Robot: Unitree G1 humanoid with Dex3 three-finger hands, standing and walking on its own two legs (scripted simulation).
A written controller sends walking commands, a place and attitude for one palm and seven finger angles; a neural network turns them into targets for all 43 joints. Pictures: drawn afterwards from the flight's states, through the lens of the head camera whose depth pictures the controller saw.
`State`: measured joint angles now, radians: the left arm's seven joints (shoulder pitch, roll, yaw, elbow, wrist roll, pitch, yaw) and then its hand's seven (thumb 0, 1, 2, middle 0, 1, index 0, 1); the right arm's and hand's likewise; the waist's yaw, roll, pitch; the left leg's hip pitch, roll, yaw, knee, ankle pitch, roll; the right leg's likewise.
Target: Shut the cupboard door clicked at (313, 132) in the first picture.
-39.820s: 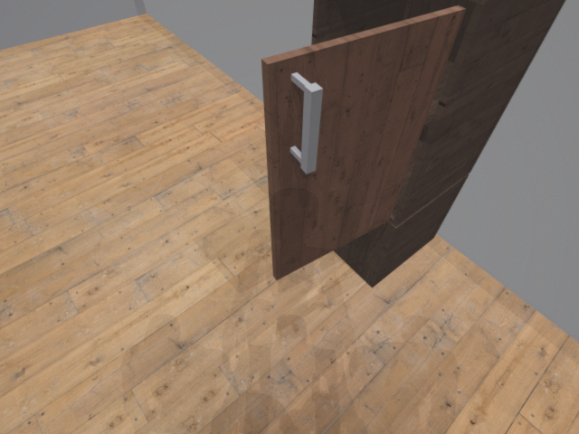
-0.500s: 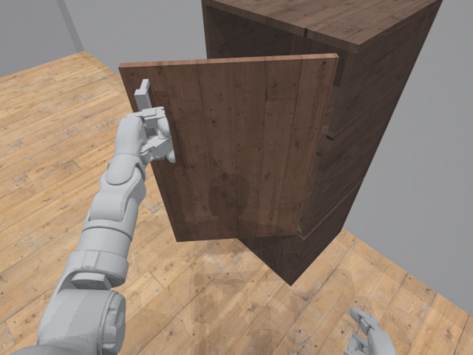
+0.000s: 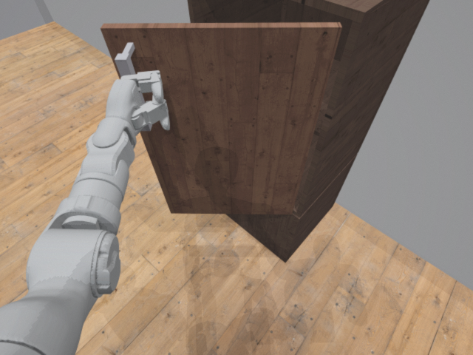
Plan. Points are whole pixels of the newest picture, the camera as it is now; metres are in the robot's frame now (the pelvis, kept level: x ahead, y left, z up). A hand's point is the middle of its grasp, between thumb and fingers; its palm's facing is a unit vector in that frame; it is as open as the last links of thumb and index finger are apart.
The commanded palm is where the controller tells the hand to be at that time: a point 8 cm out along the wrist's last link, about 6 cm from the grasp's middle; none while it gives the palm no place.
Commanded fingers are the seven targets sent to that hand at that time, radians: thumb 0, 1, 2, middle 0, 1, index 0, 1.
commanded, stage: push the door shut along its arc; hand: left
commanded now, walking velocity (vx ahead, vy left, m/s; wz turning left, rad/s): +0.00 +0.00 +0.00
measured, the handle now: (138, 89) +0.55 +0.17 +0.16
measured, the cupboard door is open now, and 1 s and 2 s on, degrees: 42 29 18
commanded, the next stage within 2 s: pull the fist back off the door in 1.12 s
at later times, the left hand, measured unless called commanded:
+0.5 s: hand (187, 82) +0.55 +0.08 +0.17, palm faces -0.22 -0.98 -0.01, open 2.9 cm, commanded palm +0.54 +0.14 +0.16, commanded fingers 0.00 0.90 0.90 -1.30 -1.50 -1.30 -1.50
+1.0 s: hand (196, 71) +0.58 +0.07 +0.17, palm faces -0.30 -0.96 +0.00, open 3.2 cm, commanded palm +0.60 +0.10 +0.16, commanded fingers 0.00 0.90 0.90 -1.30 -1.50 -1.30 -1.50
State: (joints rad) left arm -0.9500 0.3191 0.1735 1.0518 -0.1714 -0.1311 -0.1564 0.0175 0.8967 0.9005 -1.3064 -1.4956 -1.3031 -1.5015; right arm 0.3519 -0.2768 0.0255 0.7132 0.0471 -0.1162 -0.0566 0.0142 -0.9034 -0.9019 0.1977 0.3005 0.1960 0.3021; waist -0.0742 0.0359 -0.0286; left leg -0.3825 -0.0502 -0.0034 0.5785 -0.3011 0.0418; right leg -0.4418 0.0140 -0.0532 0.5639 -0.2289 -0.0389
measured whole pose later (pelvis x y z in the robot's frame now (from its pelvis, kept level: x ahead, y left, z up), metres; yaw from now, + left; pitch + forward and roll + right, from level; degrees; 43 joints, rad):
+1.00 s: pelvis +0.01 +0.01 -0.02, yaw +0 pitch +18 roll -1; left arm -1.43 0.53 0.21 1.46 -0.10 -0.18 -0.31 0.02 0.95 0.99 -1.30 -1.50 -1.30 -1.50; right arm 0.43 -0.30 0.02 0.74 -0.02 -0.11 -0.04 0.01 -0.90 -0.90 0.20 0.30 0.20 0.30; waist -0.25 0.04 -0.05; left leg -0.69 -0.04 -0.01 0.73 -0.36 0.05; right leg -0.73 0.03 -0.07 0.67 -0.26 -0.03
